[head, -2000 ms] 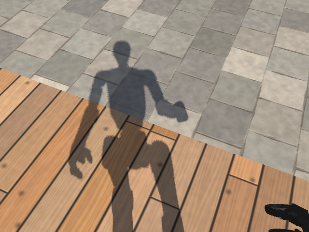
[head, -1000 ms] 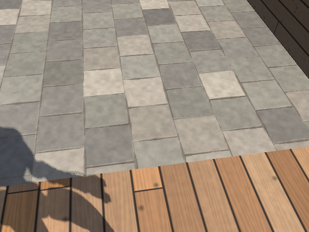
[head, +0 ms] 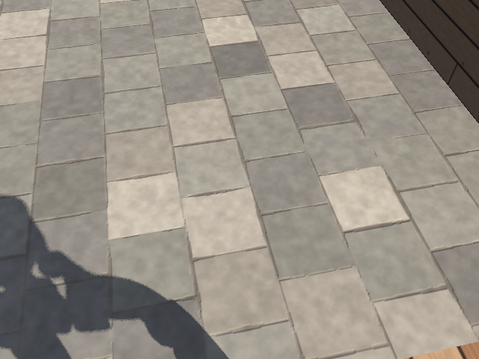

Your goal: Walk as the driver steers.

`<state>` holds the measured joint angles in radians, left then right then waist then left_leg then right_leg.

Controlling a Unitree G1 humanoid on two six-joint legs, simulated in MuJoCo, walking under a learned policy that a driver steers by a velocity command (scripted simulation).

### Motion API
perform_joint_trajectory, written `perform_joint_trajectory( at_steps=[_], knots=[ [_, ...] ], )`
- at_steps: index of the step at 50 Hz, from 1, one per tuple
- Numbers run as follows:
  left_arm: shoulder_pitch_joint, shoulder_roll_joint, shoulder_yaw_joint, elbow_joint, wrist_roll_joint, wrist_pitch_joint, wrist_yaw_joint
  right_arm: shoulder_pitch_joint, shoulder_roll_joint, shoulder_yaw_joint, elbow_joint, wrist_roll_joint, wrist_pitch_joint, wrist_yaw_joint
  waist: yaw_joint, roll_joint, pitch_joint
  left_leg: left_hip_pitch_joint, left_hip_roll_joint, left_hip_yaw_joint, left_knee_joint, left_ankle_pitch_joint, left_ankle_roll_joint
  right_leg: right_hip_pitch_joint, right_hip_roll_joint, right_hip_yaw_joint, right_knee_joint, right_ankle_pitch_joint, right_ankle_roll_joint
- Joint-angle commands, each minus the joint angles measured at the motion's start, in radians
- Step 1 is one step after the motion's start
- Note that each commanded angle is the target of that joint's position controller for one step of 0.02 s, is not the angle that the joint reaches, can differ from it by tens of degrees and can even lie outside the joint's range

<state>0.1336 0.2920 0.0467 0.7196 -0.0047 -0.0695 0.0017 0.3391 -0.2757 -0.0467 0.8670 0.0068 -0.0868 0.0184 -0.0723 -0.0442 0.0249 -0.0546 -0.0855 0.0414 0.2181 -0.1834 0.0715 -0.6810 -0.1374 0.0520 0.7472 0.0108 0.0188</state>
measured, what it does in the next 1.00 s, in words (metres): walks ahead, turning left: right foot, then left foot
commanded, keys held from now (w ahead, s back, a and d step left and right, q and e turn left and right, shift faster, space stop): w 0.26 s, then w+q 0.74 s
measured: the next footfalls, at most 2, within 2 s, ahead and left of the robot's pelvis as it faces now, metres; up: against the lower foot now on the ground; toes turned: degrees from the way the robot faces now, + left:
right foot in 0.18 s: +0.30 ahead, -0.15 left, +0.00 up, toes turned -2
left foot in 0.74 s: +0.57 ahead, +0.11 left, +0.00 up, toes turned +15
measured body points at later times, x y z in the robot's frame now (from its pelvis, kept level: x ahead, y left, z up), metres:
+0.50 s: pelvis +0.29 -0.06 +0.00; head +0.31 -0.06 +0.45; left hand +0.32 +0.22 -0.12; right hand +0.45 -0.32 -0.11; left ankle +0.41 +0.12 -0.68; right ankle +0.26 -0.15 -0.75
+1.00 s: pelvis +0.56 +0.04 +0.00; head +0.59 +0.07 +0.45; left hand +0.65 +0.36 -0.09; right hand +0.73 -0.20 -0.11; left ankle +0.53 +0.10 -0.75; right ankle +0.73 -0.11 -0.68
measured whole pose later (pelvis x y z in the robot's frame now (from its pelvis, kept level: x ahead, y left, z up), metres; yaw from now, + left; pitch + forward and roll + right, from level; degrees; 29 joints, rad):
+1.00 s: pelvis +0.56 +0.04 +0.00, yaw +22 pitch +2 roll +0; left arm 0.09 0.31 0.05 0.72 0.01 -0.10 0.00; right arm 0.32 -0.28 -0.07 0.74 0.01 -0.05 0.01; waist -0.05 -0.03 0.04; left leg -0.19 -0.12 -0.08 0.34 -0.17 0.10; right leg -0.64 -0.10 0.08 0.90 -0.19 0.06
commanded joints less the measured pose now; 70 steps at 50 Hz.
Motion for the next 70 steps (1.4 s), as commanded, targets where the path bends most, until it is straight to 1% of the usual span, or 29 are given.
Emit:
perform_joint_trajectory(
  at_steps=[1, 6, 9, 10, 11, 12, 13, 15, 21, 31, 34, 36, 37, 38, 39, 40, 41, 43, 48, 52, 56, 59, 61, 62, 63, 64, 65, 67, 70],
  knots=[
    [-0.099, 0.033, -0.001, -0.079, -0.008, -0.021, -0.016, -0.001, -0.180, -0.037, -0.046, 0.010, -0.007, -0.009, -0.008, 0.077, 0.044, -0.071, 0.260, -0.121, -0.100, 0.180, 0.141, 0.076, 0.034, -0.039, -0.136, 0.114, 0.001],
    [-0.164, 0.064, 0.006, -0.119, -0.012, -0.031, -0.044, 0.049, -0.197, -0.044, -0.008, 0.015, 0.027, -0.017, -0.001, 0.100, 0.043, 0.121, 0.338, -0.150, 0.006, 0.295, 0.115, 0.056, 0.065, -0.034, -0.239, -0.027, -0.051],
    [0.097, 0.146, 0.049, -0.048, -0.006, -0.031, -0.036, 0.010, -0.192, -0.040, -0.015, 0.010, 0.042, -0.024, 0.147, 0.107, -0.130, 0.083, 0.269, -0.084, 0.324, 0.637, 0.060, 0.449, 0.128, -0.091, -0.282, -0.057, -0.121],
    [0.281, 0.218, 0.069, -0.014, 0.004, -0.025, -0.024, 0.016, -0.140, -0.016, -0.044, -0.014, 0.039, -0.027, 0.210, 0.008, -0.290, -0.119, 0.212, -0.044, 0.629, 0.391, 0.024, 0.766, -0.044, 0.095, -0.232, -0.014, -0.185],
    [0.315, 0.281, 0.082, 0.007, 0.003, -0.021, -0.029, 0.149, -0.022, 0.017, -0.054, -0.008, 0.017, -0.017, 0.135, -0.256, -0.399, -0.531, 0.021, -0.047, 0.958, -0.302, -0.039, 1.088, -0.252, 0.572, -0.333, -0.250, -0.339],
    [0.318, 0.173, 0.055, -0.004, -0.005, -0.020, -0.030, 0.080, -0.126, -0.003, -0.042, 0.012, -0.002, -0.010, 0.185, -0.153, -0.378, -0.647, 0.060, -0.174, 1.063, -0.394, -0.028, 1.075, -0.242, 0.654, -0.418, -0.376, -0.312],
    [0.244, 0.143, 0.042, -0.011, -0.002, -0.021, -0.027, -0.015, -0.173, -0.018, -0.076, 0.036, -0.014, -0.004, 0.177, -0.102, -0.230, -0.705, 0.109, -0.156, 1.074, -0.312, -0.017, 0.955, -0.213, 0.510, -0.442, -0.343, -0.276],
    [0.130, 0.104, 0.031, -0.021, 0.010, -0.023, -0.027, -0.085, -0.153, -0.019, -0.086, 0.022, -0.013, -0.009, 0.123, 0.006, -0.085, -0.650, 0.186, -0.127, 0.982, -0.166, -0.028, 0.706, -0.151, 0.307, -0.498, -0.145, -0.251],
    [0.102, 0.103, 0.039, 0.029, 0.022, -0.056, -0.019, -0.081, -0.087, -0.018, -0.083, 0.020, 0.045, -0.018, 0.069, -0.014, 0.002, -0.610, 0.214, -0.170, 0.819, 0.019, -0.075, 0.537, -0.107, 0.040, -0.633, 0.011, -0.238],
    [0.190, 0.155, 0.055, 0.108, -0.003, -0.015, 0.008, -0.342, -0.051, -0.004, -0.202, 0.012, 0.032, 0.032, 0.156, 0.012, 0.075, -0.652, 0.174, -0.044, 0.401, 0.215, -0.035, 0.753, -0.132, -0.186, -0.594, 0.135, -0.175],
    [0.166, 0.187, 0.067, 0.106, -0.012, 0.011, 0.019, -0.315, -0.082, -0.021, -0.230, 0.013, 0.036, 0.047, 0.110, -0.027, 0.027, -0.564, 0.114, 0.027, 0.389, 0.064, 0.014, 0.825, -0.149, -0.224, -0.447, 0.505, -0.143],
    [0.139, 0.202, 0.070, 0.094, -0.013, 0.031, 0.031, -0.115, -0.146, -0.061, -0.192, 0.017, 0.042, 0.041, -0.009, -0.037, -0.095, -0.288, 0.032, 0.072, 0.359, 0.030, 0.067, 0.775, -0.115, -0.262, -0.157, 0.719, -0.106],
    [0.141, 0.185, 0.061, 0.081, -0.006, 0.029, 0.037, 0.057, -0.214, -0.097, -0.150, 0.019, 0.049, 0.025, -0.090, 0.016, -0.186, 0.008, 0.053, -0.021, 0.320, 0.062, 0.114, 0.584, -0.074, -0.269, 0.105, 0.545, -0.066],
    [0.235, 0.048, 0.017, 0.031, 0.029, 0.004, 0.019, 0.095, -0.331, -0.122, -0.144, 0.025, 0.052, 0.008, -0.006, 0.280, -0.277, 0.392, 0.317, -0.528, 0.289, -0.041, 0.287, 0.117, 0.098, -0.239, 0.483, -0.291, 0.004],
    [0.180, 0.070, 0.009, 0.019, 0.006, -0.040, 0.003, 0.100, -0.284, -0.102, -0.178, 0.020, 0.040, 0.011, -0.033, 0.227, -0.420, 0.500, 0.424, -0.898, 0.110, -0.168, 0.374, -0.051, 0.193, 0.001, 0.651, -0.613, 0.005],
    [0.071, 0.136, 0.027, -0.012, -0.035, -0.068, -0.010, 0.073, -0.220, -0.083, -0.174, 0.009, 0.030, 0.012, -0.063, 0.162, -0.297, 0.429, 0.397, -0.758, 0.078, -0.126, 0.312, -0.143, 0.130, 0.054, 0.654, -0.534, -0.021],
    [0.039, 0.129, 0.022, -0.025, -0.036, -0.081, -0.010, 0.020, -0.190, -0.075, -0.179, 0.011, 0.023, 0.011, -0.029, 0.097, -0.195, 0.287, 0.354, -0.624, 0.078, -0.052, 0.273, -0.130, 0.085, 0.043, 0.574, -0.446, -0.038],
    [0.046, 0.139, 0.035, -0.014, 0.007, -0.074, 0.002, -0.094, -0.132, -0.055, -0.208, 0.003, 0.020, 0.007, 0.054, 0.062, -0.094, 0.032, 0.283, -0.460, 0.049, 0.153, 0.233, 0.002, 0.027, 0.039, 0.418, -0.355, -0.025],
    [0.015, 0.086, 0.025, -0.041, 0.023, -0.031, 0.005, -0.082, -0.173, -0.067, -0.214, 0.006, 0.019, -0.020, 0.077, 0.079, -0.038, -0.164, 0.218, -0.330, -0.005, 0.307, 0.226, 0.067, 0.041, 0.000, 0.182, -0.204, 0.050],
    [-0.126, 0.051, 0.010, -0.075, 0.013, -0.038, -0.006, -0.030, -0.177, -0.067, -0.195, 0.013, 0.032, -0.035, 0.017, 0.117, -0.023, -0.205, 0.158, -0.275, 0.016, 0.183, 0.157, 0.155, 0.101, -0.014, -0.123, 0.062, 0.058],
    [-0.191, 0.075, 0.014, -0.097, 0.002, -0.055, -0.028, 0.045, -0.157, -0.059, -0.155, 0.015, 0.035, -0.035, -0.018, 0.131, -0.012, -0.099, 0.218, -0.340, 0.073, 0.124, 0.141, 0.166, 0.109, 0.003, -0.230, 0.096, 0.023],
    [-0.156, 0.106, 0.027, -0.096, 0.002, -0.065, -0.034, 0.047, -0.165, -0.062, -0.142, 0.008, 0.043, -0.037, 0.011, 0.162, -0.006, 0.001, 0.266, -0.395, 0.145, 0.224, 0.124, 0.186, 0.114, -0.005, -0.264, -0.038, -0.029],
    [0.017, 0.150, 0.052, -0.052, 0.013, -0.072, -0.025, 0.020, -0.137, -0.051, -0.151, 0.004, 0.046, -0.033, 0.104, 0.149, -0.108, -0.016, 0.196, -0.345, 0.344, 0.439, 0.083, 0.442, 0.114, -0.022, -0.302, -0.026, -0.092],
    [0.174, 0.206, 0.066, -0.036, 0.026, -0.073, -0.021, 0.038, -0.098, -0.032, -0.171, -0.012, 0.044, -0.033, 0.158, 0.048, -0.263, -0.165, 0.129, -0.286, 0.616, 0.276, 0.045, 0.727, -0.044, 0.149, -0.256, -0.003, -0.170],
    [0.280, 0.267, 0.088, 0.014, 0.019, -0.059, -0.029, 0.182, -0.031, -0.012, -0.169, 0.016, 0.031, -0.030, 0.121, -0.264, -0.378, -0.532, -0.026, -0.185, 0.955, -0.274, -0.036, 1.048, -0.239, 0.596, -0.353, -0.240, -0.337],
    [0.288, 0.174, 0.065, 0.019, -0.013, -0.056, -0.035, 0.137, -0.115, -0.022, -0.158, 0.026, 0.024, -0.030, 0.153, -0.181, -0.313, -0.678, 0.017, -0.241, 1.066, -0.383, -0.036, 1.031, -0.253, 0.723, -0.446, -0.493, -0.320],
    [0.225, 0.125, 0.050, 0.008, -0.013, -0.051, -0.031, 0.008, -0.165, -0.037, -0.181, 0.029, 0.021, -0.029, 0.170, -0.081, -0.162, -0.728, 0.062, -0.226, 1.089, -0.297, -0.033, 0.903, -0.215, 0.586, -0.466, -0.502, -0.274],
    [0.132, 0.096, 0.034, -0.001, 0.009, -0.039, -0.027, -0.098, -0.141, -0.034, -0.213, 0.003, 0.014, -0.026, 0.127, 0.003, -0.030, -0.690, 0.138, -0.163, 0.993, -0.173, -0.038, 0.678, -0.139, 0.396, -0.505, -0.293, -0.252],
    [0.119, 0.078, 0.024, 0.010, 0.010, -0.044, -0.025, -0.059, -0.089, -0.028, -0.201, 0.004, 0.017, -0.019, 0.080, -0.053, -0.037, -0.588, 0.179, -0.130, 0.868, -0.128, -0.052, 0.578, -0.077, 0.258, -0.555, -0.107, -0.245]
  ],
)
Velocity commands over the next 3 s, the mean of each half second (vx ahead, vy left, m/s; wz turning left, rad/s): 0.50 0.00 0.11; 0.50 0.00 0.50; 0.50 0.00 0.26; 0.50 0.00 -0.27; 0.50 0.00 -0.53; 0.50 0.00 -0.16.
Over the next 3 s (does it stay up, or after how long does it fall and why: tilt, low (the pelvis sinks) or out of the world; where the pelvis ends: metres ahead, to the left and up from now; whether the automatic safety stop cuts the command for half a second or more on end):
stays up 1.63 0.34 0.00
